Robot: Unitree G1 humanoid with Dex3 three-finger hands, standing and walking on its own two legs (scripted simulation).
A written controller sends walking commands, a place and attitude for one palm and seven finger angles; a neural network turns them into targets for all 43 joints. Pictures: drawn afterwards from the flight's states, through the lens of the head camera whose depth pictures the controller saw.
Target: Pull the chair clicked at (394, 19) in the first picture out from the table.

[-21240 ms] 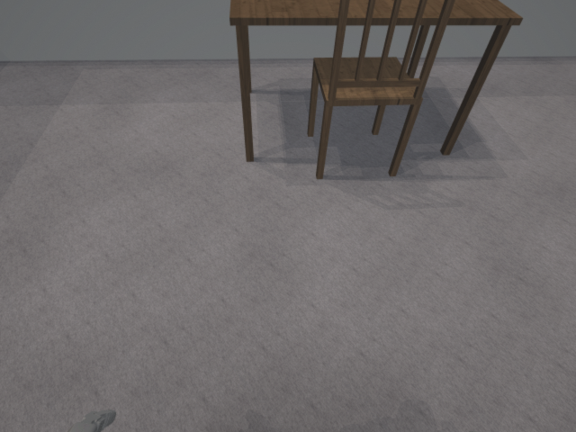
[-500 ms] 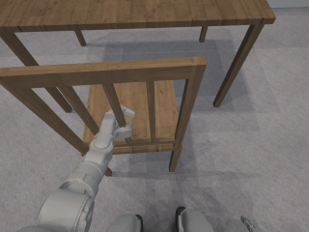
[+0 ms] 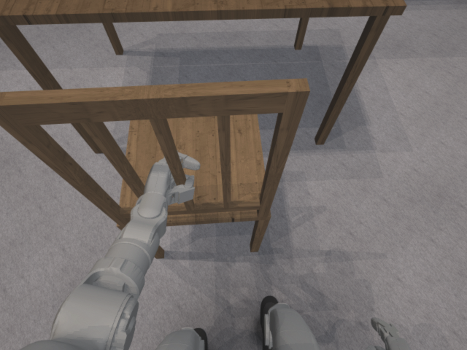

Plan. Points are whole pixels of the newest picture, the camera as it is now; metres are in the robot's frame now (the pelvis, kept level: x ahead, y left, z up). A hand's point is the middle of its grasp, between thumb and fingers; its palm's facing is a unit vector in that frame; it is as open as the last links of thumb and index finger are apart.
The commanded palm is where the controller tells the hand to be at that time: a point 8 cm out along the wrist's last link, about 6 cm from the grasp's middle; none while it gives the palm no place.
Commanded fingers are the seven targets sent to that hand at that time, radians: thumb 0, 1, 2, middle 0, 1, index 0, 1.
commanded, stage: step backward, pulling the chair out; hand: left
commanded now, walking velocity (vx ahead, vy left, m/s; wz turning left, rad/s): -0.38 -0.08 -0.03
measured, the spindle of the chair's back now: (178, 173) +0.42 +0.10 -0.04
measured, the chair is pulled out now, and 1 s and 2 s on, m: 0.37 0.55 0.71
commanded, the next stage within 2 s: stop walking, hand still on the chair in 1.12 s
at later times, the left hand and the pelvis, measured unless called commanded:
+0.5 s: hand (182, 233) +0.31 +0.09 -0.05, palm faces -0.11 -0.98 -0.18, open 5.1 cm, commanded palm +0.32 +0.13 -0.05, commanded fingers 0.00 0.90 0.90 -0.50 -1.45 -0.50 -1.45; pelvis -0.07 +0.00 +0.00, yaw -3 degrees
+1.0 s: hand (175, 288) +0.21 +0.09 -0.05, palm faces -0.08 -0.98 -0.20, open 5.2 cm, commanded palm +0.21 +0.15 -0.05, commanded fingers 0.00 0.90 0.90 -0.50 -1.45 -0.50 -1.45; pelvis -0.17 -0.01 +0.00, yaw -3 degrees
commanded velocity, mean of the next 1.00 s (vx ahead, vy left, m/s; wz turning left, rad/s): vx -0.37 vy -0.05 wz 0.04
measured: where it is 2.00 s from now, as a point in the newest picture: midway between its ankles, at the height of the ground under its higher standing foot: outside the picture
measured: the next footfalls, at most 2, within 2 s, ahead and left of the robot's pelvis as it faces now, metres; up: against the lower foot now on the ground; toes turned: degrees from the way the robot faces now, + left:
right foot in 0.48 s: -0.05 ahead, -0.13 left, +0.00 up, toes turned -7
left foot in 1.16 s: -0.19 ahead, +0.15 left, +0.00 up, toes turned +0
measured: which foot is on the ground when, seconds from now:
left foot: down 0.00-0.94, up 0.96-1.00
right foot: down 0.00-0.32, up 0.34-0.46, down 0.48-1.00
